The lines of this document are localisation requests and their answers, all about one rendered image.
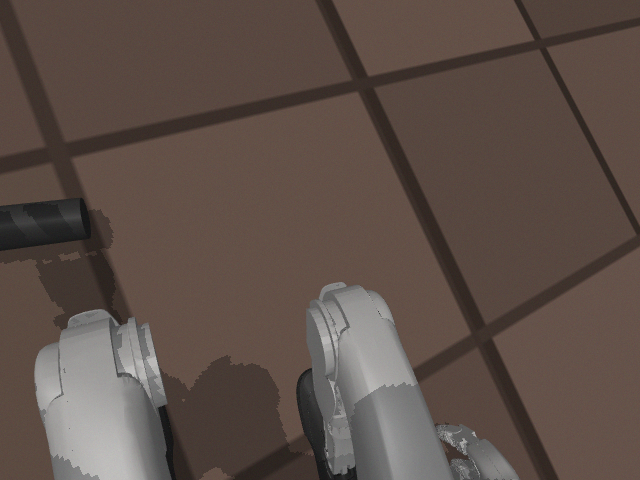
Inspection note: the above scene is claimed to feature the left robot foot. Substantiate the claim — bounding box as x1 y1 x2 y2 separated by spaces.
158 405 176 480

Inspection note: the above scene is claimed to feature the can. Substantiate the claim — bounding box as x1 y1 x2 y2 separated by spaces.
0 198 91 251

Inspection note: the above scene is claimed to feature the right robot foot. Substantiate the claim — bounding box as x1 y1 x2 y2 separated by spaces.
296 368 357 480

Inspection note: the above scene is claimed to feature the right robot hand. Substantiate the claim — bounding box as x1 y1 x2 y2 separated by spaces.
436 424 520 480

